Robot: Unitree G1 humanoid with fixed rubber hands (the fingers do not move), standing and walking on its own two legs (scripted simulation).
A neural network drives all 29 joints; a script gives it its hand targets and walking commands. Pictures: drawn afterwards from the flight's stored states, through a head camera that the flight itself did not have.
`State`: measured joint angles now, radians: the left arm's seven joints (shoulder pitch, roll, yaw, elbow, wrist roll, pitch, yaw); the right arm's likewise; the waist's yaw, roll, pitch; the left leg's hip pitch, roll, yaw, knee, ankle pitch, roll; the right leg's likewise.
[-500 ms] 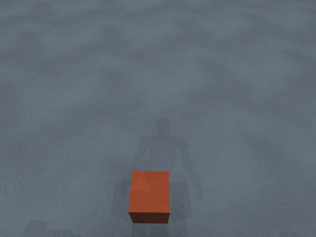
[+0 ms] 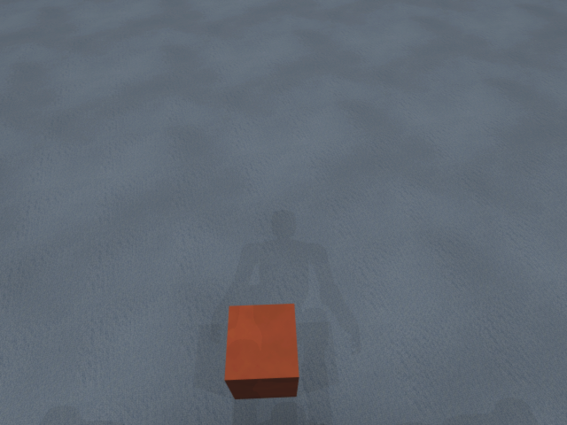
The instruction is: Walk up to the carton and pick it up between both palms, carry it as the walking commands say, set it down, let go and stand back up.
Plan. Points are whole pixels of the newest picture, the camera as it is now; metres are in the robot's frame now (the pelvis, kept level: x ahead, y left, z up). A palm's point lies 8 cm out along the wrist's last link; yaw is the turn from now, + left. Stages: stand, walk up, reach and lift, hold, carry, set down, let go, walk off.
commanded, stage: walk up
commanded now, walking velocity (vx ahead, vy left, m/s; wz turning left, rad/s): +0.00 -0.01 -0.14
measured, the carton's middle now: (263, 352) +0.41 +0.06 -0.65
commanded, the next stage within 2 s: stand in 0.98 s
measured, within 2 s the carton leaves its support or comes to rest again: neither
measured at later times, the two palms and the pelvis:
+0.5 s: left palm out of the picture +0.08 +0.25 -0.12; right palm out of the picture +0.03 -0.27 -0.13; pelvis +0.00 +0.00 +0.00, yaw -2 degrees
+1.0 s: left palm out of the picture +0.08 +0.26 -0.12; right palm out of the picture +0.04 -0.26 -0.12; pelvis +0.00 +0.00 +0.00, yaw -2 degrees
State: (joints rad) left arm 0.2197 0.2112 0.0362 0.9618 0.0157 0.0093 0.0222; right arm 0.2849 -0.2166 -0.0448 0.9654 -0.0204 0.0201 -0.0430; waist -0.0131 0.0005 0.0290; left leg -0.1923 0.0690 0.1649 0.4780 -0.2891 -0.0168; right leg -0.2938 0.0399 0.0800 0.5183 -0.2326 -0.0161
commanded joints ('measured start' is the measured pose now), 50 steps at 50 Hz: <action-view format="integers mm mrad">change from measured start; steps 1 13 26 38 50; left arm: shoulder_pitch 31 27 18 35 36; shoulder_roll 111 130 155 169 131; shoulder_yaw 20 19 18 20 15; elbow -46 -83 -99 -88 -87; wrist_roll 0 -2 -5 1 -7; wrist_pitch -8 -8 -9 -8 -9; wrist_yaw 2 3 6 3 6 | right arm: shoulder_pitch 47 44 47 -4 21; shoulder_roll -109 -130 -132 -151 -182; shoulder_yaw -22 -28 -24 -35 -34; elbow -41 -74 -90 -110 -92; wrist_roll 0 3 8 7 5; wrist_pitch -4 6 15 26 8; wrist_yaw -3 0 5 7 9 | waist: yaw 3 0 -5 14 12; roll -3 -8 -52 -32 89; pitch -17 -31 -43 -21 -32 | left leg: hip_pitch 81 106 134 89 117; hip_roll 99 101 63 73 184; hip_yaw -87 -80 -62 -30 -155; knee -83 -77 -41 -19 -163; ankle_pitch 22 9 0 -41 98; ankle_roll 53 53 44 54 97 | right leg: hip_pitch -88 -121 -134 -108 -106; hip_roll -100 -92 -112 -104 -24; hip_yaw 51 74 146 101 -2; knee -80 -76 -126 -81 -6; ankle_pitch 186 203 213 271 187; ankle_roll -33 -38 -46 -52 -13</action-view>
